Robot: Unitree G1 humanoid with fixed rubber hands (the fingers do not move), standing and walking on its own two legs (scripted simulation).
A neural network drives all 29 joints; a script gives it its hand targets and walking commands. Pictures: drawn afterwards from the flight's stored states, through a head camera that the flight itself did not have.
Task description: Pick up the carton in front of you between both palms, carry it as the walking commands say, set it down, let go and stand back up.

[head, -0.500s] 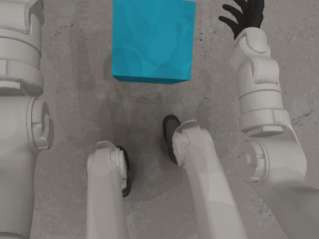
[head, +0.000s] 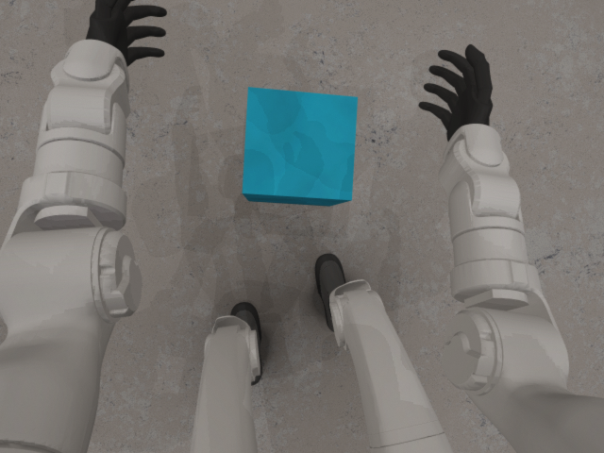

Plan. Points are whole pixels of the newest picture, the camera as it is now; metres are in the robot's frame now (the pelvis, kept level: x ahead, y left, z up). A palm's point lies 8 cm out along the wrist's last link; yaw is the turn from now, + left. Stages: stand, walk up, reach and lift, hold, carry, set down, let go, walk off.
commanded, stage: let go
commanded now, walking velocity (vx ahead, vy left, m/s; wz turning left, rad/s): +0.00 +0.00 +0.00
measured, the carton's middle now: (295, 156) +0.50 -0.09 -0.51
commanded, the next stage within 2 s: stand in 1.36 s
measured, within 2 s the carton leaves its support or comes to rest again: neither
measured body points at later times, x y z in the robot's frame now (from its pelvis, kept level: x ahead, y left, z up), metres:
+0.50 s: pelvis +0.06 -0.03 +0.10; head +0.22 -0.04 +0.52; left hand +0.41 +0.15 +0.00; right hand +0.30 -0.28 +0.01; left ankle +0.04 +0.11 -0.60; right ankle +0.12 -0.14 -0.60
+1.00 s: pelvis +0.10 +0.00 +0.14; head +0.13 -0.01 +0.59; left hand +0.28 +0.23 +0.06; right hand +0.27 -0.24 +0.06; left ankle +0.04 +0.11 -0.60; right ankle +0.12 -0.14 -0.60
